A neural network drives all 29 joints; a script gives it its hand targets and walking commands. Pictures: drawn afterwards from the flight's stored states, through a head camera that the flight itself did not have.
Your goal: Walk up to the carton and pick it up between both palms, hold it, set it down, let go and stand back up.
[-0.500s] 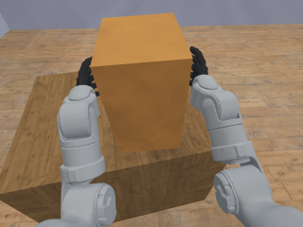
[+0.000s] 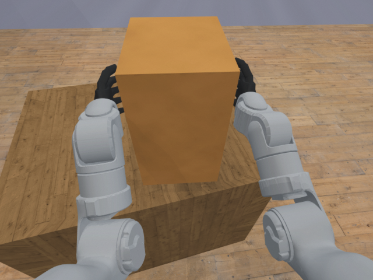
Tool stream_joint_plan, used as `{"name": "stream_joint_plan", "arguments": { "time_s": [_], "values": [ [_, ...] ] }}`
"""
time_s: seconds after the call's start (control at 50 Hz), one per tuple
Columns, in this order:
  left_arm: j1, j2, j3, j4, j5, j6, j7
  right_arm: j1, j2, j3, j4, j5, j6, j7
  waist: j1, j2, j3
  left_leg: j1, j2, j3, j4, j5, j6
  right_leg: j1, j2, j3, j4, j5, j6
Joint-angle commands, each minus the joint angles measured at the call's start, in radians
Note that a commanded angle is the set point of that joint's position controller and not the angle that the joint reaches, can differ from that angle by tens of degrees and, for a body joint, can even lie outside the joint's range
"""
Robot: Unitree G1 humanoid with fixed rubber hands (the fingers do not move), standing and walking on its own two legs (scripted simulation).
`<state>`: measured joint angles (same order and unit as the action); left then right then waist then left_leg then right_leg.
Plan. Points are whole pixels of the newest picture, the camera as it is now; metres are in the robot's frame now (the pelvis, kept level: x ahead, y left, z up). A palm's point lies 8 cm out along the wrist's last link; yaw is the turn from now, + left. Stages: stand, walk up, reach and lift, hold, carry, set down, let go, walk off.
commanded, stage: hold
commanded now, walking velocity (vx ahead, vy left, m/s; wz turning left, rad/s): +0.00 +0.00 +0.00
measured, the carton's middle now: (177, 106) +0.40 +0.02 +0.17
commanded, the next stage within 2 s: set down in 0.02 s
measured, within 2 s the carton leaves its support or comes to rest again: neither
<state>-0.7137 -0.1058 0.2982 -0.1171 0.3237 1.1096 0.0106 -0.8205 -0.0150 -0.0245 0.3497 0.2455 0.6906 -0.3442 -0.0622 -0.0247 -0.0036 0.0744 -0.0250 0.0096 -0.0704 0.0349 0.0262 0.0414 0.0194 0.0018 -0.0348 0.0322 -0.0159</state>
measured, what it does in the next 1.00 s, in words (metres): stands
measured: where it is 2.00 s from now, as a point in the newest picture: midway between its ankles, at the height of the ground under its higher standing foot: outside the picture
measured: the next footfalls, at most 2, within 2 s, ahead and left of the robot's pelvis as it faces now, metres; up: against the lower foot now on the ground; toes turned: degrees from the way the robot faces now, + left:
none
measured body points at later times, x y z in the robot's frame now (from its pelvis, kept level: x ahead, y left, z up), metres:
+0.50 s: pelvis +0.02 +0.00 +0.00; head +0.03 +0.01 +0.45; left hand +0.40 +0.14 +0.16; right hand +0.43 -0.12 +0.17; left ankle +0.00 +0.10 -0.76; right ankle +0.01 -0.11 -0.76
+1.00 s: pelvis +0.02 +0.00 +0.00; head +0.06 +0.01 +0.45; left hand +0.45 +0.16 +0.11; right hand +0.43 -0.16 +0.10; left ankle +0.00 +0.10 -0.76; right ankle +0.01 -0.11 -0.76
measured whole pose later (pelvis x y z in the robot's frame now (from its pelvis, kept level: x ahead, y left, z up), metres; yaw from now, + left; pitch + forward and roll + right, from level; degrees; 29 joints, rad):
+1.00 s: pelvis +0.02 +0.00 +0.00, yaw -1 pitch +5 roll +0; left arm -0.72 0.11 0.15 0.48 -0.08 0.51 0.19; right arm -0.64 -0.16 0.11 0.52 0.37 0.28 -0.37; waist 0.00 -0.05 -0.01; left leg -0.10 -0.02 0.04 0.05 -0.04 0.02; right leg -0.15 0.03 0.03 0.12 -0.06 -0.02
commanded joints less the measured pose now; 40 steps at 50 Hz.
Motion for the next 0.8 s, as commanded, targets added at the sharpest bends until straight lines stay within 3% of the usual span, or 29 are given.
{"name": "stream_joint_plan", "arguments": {
  "time_s": [0.0, 0.02, 0.06, 0.18, 0.22, 0.34, 0.42, 0.48, 0.52, 0.6, 0.66, 0.68, 0.74, 0.78],
  "values": [
    [-0.692, -0.387, -0.415, -0.102, -0.187, -0.04, -0.126, -0.695, 0.437, 0.257, -0.266, 0.111, -0.061, 0.086, -0.012, 0.06, -0.48, 0.225, 0.037, -0.027, 0.123, 0.375, -0.056, 0.1, -0.007, 0.029, 0.042, 0.115, 0.035],
    [-0.706, -0.383, -0.386, -0.117, -0.195, -0.047, -0.131, -0.714, 0.386, 0.207, -0.303, 0.094, -0.07, 0.096, 0.007, 0.065, -0.454, 0.206, 0.035, -0.018, 0.112, 0.36, -0.059, 0.099, 0.005, 0.017, 0.063, 0.106, 0.039],
    [-0.727, -0.352, -0.351, -0.089, -0.181, -0.07, -0.137, -0.733, 0.369, 0.178, -0.281, 0.071, -0.089, 0.117, 0.013, 0.053, -0.427, 0.179, 0.033, -0.009, 0.093, 0.285, -0.051, 0.102, 0.003, 0.012, 0.067, 0.055, 0.045],
    [-0.718, -0.317, -0.243, 0.036, -0.094, -0.161, -0.163, -0.709, 0.332, 0.079, -0.124, -0.04, -0.161, 0.178, 0.019, 0.05, -0.35, 0.132, 0.022, 0.012, 0.03, 0.139, -0.028, 0.118, -0.005, 0.0, 0.047, -0.031, 0.045],
    [-0.689, -0.321, -0.223, 0.039, -0.072, -0.194, -0.17, -0.68, 0.326, 0.075, -0.103, -0.07, -0.187, 0.194, 0.016, 0.044, -0.372, 0.158, 0.017, 0.007, 0.014, 0.182, -0.025, 0.156, -0.002, -0.009, 0.037, 0.022, 0.046],
    [-0.616, -0.358, -0.278, -0.075, -0.076, -0.264, -0.177, -0.594, 0.359, 0.152, -0.138, -0.087, -0.261, 0.209, -0.022, 0.051, -0.545, 0.296, 0.005, 0.0, 0.023, 0.554, -0.05, 0.307, 0.013, -0.011, 0.027, 0.372, 0.041],
    [-0.636, -0.39, -0.384, -0.191, -0.134, -0.297, -0.144, -0.589, 0.402, 0.221, -0.207, -0.067, -0.315, 0.211, -0.028, 0.084, -0.562, 0.34, 0.016, -0.004, 0.062, 0.743, -0.07, 0.282, 0.012, -0.002, 0.027, 0.406, 0.024],
    [-0.637, -0.365, -0.415, -0.191, -0.159, -0.319, -0.108, -0.603, 0.382, 0.23, -0.242, -0.067, -0.346, 0.207, -0.03, 0.082, -0.554, 0.341, 0.014, -0.004, 0.076, 0.689, -0.07, 0.245, 0.011, -0.005, 0.023, 0.362, 0.017],
    [-0.629, -0.336, -0.395, -0.142, -0.152, -0.335, -0.088, -0.581, 0.343, 0.208, -0.201, -0.089, -0.359, 0.203, -0.03, 0.08, -0.511, 0.313, 0.009, 0.0, 0.064, 0.593, -0.064, 0.239, 0.005, -0.003, 0.019, 0.32, 0.014],
    [-0.55, -0.184, -0.295, 0.007, -0.128, -0.374, -0.038, -0.496, 0.204, 0.139, -0.103, -0.111, -0.394, 0.169, -0.01, 0.046, -0.422, 0.227, 0.003, 0.011, 0.055, 0.425, -0.045, 0.256, -0.006, -0.004, 0.043, 0.298, 0.023],
    [-0.451, 0.173, -0.1, 0.112, -0.13, -0.409, 0.057, -0.359, -0.148, 0.016, -0.027, -0.08, -0.424, 0.07, 0.022, -0.016, -0.349, 0.127, -0.007, 0.02, 0.043, 0.304, -0.023, 0.339, -0.02, 0.0, 0.101, 0.327, 0.035],
    [-0.462, 0.22, -0.064, 0.171, -0.151, -0.427, 0.093, -0.347, -0.197, 0.026, -0.002, -0.043, -0.437, 0.035, 0.046, -0.034, -0.326, 0.084, -0.008, 0.023, 0.045, 0.264, -0.006, 0.347, -0.023, 0.003, 0.131, 0.329, 0.039],
    [-0.508, 0.227, -0.074, 0.293, -0.251, -0.504, 0.163, -0.359, -0.213, 0.082, -0.007, 0.054, -0.461, -0.022, 0.096, -0.066, -0.334, -0.03, -0.004, 0.022, 0.06, 0.153, 0.032, 0.317, -0.03, 0.028, 0.193, 0.291, 0.027],
    [-0.539, 0.229, -0.095, 0.364, -0.308, -0.555, 0.182, -0.368, -0.213, 0.1, -0.017, 0.096, -0.471, -0.039, 0.103, -0.064, -0.416, -0.056, -0.001, 0.022, 0.084, 0.142, 0.046, 0.293, -0.033, 0.035, 0.235, 0.322, 0.017]
  ]
}}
